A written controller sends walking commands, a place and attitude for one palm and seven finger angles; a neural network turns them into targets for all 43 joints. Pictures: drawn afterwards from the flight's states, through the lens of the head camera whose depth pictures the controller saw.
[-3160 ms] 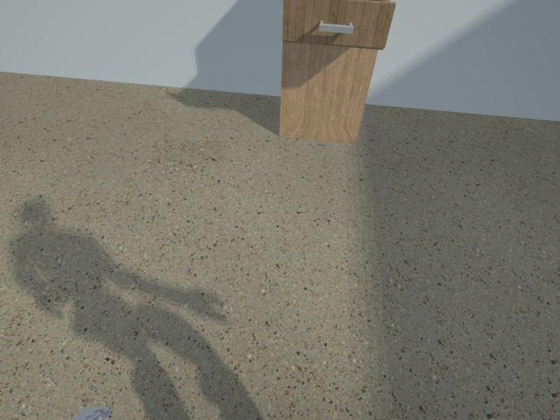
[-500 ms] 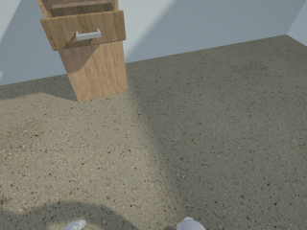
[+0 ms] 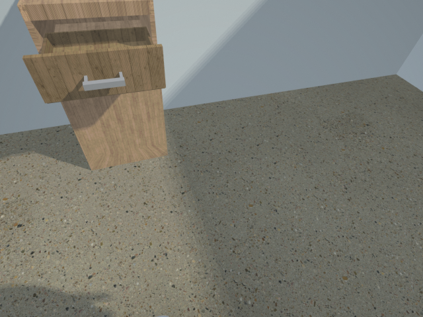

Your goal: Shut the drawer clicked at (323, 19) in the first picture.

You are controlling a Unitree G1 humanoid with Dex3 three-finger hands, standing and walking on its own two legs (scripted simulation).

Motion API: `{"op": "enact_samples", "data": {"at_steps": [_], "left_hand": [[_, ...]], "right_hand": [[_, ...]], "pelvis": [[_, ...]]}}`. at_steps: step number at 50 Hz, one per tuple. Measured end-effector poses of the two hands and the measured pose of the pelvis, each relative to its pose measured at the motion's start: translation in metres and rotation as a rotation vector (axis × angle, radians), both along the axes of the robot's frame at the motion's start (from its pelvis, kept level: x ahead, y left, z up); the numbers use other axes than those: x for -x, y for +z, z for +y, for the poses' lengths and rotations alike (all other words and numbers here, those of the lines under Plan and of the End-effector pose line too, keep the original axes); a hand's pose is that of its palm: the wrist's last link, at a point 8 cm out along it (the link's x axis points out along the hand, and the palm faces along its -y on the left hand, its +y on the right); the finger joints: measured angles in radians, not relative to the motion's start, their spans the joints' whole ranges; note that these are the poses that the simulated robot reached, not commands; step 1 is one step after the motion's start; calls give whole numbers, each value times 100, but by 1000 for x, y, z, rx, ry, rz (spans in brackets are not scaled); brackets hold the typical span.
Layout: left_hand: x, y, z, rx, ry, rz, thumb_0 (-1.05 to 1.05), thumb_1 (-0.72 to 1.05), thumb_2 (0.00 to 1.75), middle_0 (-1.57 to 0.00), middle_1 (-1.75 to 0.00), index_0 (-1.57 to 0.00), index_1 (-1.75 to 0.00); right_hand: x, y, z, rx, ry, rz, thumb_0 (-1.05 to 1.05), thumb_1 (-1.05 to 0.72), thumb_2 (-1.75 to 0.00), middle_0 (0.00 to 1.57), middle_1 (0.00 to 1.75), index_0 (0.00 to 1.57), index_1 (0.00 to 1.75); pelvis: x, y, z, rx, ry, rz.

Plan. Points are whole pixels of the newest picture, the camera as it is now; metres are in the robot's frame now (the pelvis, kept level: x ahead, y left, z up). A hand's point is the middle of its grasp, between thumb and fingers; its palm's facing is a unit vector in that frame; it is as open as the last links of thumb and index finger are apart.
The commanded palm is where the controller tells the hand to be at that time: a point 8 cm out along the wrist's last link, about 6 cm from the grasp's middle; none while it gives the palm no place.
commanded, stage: walk to a spot facing it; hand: left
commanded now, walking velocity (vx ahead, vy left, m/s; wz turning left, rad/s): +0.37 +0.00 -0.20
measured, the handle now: (104, 80) +0.78 +0.42 +0.00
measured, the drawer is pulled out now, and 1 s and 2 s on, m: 0.28 0.28 0.28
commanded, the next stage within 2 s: turn to face it in 0.38 s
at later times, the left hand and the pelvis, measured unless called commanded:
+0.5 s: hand (169, 231) +0.35 +0.13 -0.17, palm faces -0.18 -0.95 -0.24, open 7.3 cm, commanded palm none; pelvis +0.22 -0.04 -0.02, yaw -10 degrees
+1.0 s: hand (165, 225) +0.38 +0.15 -0.19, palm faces +0.12 -0.98 -0.18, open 7.3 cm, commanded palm none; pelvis +0.33 -0.04 -0.01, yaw +4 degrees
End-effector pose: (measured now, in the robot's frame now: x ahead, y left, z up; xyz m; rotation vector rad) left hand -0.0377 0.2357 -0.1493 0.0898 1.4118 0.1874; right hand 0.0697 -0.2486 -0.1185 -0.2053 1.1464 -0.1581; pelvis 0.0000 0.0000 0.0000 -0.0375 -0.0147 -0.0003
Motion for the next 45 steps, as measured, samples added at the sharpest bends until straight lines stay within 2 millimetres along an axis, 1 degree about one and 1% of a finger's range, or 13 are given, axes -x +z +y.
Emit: {"op": "enact_samples", "data": {"at_steps": [3, 6, 12, 17, 22, 25, 28, 32, 33, 36, 39, 42, 45], "left_hand": [[-15, -11, 8, 26, -6, 60, 1, 92, 90, -20, -30, -20, -30], [-52, -6, 13, 35, -37, 59, 1, 92, 90, -20, -30, -20, -30], [-157, 12, 10, 32, -90, -61, 1, 91, 90, -20, -30, -20, -30], [-247, 21, 1, -4, -167, -123, 1, 93, 90, -20, -30, -20, -30], [-343, 21, -29, -36, -277, -178, 1, 93, 90, -20, -30, -20, -30], [-393, 13, -52, -55, -313, -250, 1, 92, 90, -20, -30, -20, -30], [-418, 15, -72, -51, -306, -287, 1, 92, 90, -20, -30, -20, -30], [-427, 23, -92, -31, -287, -270, 1, 92, 90, -20, -30, -20, -30], [-431, 25, -93, -36, -264, -278, 0, 93, 90, -20, -30, -20, -30], [-441, 30, -92, -39, -227, -294, -1, 95, 90, -20, -30, -21, -30], [-445, 30, -88, -34, -184, -300, -1, 95, 90, -20, -30, -21, -30], [-442, 24, -80, -26, -133, -289, -1, 94, 90, -20, -30, -21, -30], [-432, 13, -67, -20, -76, -256, 0, 93, 90, -20, -30, -21, -30]], "right_hand": [[-35, 0, 10, 28, 3, -52, 1, -93, -90, 20, 29, 19, 30], [-43, 3, 21, 20, -33, -39, 1, -92, -90, 20, 29, 19, 30], [-25, 0, 42, -41, -125, 121, 1, -93, -90, 20, 30, 20, 30], [-7, -10, 52, -112, -225, 262, 1, -92, -90, 20, 30, 20, 30], [0, -24, 49, -177, -326, 387, 1, -91, -90, 20, 30, 20, 30], [-10, -39, 35, -205, -353, 451, 1, -91, -90, 20, 30, 20, 30], [-43, -43, 11, -189, -346, 437, 1, -91, -90, 20, 30, 20, 30], [-113, -35, -23, -133, -300, 317, 1, -91, -90, 20, 30, 19, 30], [-131, -32, -30, -122, -285, 284, 1, -91, -90, 20, 30, 19, 30], [-182, -23, -45, -95, -229, 205, 1, -91, -90, 20, 29, 19, 30], [-227, -16, -53, -75, -166, 152, 0, -91, -90, 20, 29, 19, 30], [-269, -10, -54, -54, -98, 110, 0, -91, -90, 20, 29, 19, 30], [-310, -5, -50, -29, -29, 71, 0, -91, -90, 20, 29, 19, 30]], "pelvis": [[-27, -7, 12, -13, -22, -8], [-51, -1, 18, -21, -42, -12], [-101, 14, 18, -36, -76, -5], [-144, 13, 6, -50, -118, -5], [-192, 1, -20, -63, -162, -8], [-222, -15, -43, -66, -176, -11], [-240, -15, -55, -55, -171, -21], [-261, -2, -65, -43, -143, -13], [-266, 1, -67, -42, -132, -9], [-280, 6, -70, -37, -95, 0], [-292, 8, -71, -32, -60, 1], [-303, 7, -68, -26, -23, 0], [-313, 3, -61, -19, 15, 1]]}}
